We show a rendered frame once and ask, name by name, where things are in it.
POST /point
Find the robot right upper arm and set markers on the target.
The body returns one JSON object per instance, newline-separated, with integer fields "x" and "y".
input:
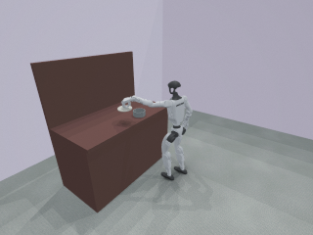
{"x": 187, "y": 105}

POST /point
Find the robot left forearm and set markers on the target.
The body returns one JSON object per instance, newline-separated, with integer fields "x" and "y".
{"x": 140, "y": 100}

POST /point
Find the robot left upper arm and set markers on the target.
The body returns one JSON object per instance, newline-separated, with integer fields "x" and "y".
{"x": 161, "y": 104}

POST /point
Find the left robot thigh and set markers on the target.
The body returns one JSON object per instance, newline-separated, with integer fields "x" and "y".
{"x": 166, "y": 142}

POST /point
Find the left robot hand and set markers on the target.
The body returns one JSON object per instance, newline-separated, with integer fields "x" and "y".
{"x": 124, "y": 101}

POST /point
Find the right robot thigh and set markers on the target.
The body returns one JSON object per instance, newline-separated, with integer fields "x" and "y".
{"x": 177, "y": 142}

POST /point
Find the robot thigh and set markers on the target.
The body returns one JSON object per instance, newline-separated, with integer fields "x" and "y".
{"x": 166, "y": 142}
{"x": 177, "y": 142}

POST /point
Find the robot right forearm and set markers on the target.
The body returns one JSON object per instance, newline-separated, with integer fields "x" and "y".
{"x": 186, "y": 118}

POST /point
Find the pot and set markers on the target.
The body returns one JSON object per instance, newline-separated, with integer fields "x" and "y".
{"x": 139, "y": 113}

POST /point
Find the right robot hand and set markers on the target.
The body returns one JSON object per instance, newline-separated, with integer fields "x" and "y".
{"x": 185, "y": 125}

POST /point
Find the lid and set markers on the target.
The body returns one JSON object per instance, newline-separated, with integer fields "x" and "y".
{"x": 121, "y": 109}

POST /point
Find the table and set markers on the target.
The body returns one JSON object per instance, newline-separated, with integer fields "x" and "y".
{"x": 99, "y": 150}

